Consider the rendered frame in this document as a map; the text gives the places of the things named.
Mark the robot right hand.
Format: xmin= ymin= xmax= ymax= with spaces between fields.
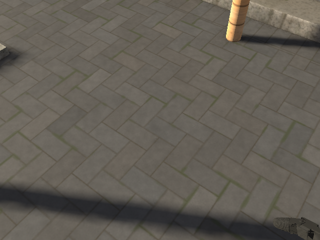
xmin=273 ymin=217 xmax=320 ymax=240

